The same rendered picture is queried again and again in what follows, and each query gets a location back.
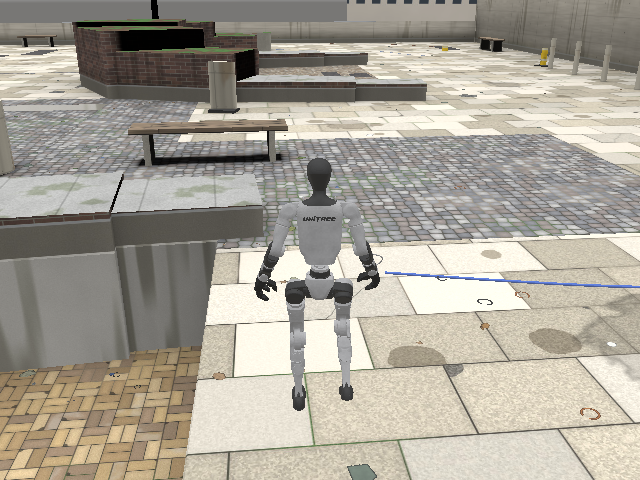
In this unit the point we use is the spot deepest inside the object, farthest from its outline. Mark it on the robot right shin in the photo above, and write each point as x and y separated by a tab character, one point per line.
345	354

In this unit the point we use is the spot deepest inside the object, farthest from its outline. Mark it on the left robot upper arm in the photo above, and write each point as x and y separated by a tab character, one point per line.
288	211

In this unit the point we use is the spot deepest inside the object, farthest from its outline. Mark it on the robot left hand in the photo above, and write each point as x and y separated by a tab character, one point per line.
259	285

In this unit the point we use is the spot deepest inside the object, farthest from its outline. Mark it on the robot left forearm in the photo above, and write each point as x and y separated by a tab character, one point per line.
267	266

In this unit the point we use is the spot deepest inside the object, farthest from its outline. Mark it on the right robot upper arm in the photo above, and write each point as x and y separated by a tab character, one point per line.
351	211

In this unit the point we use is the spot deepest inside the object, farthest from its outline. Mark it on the robot right hand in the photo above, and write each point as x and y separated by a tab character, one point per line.
365	276

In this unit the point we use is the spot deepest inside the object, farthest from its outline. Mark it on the robot right forearm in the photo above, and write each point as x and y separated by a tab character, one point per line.
368	262

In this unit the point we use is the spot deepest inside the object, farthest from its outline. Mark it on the humanoid robot head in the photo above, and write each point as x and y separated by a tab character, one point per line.
319	173

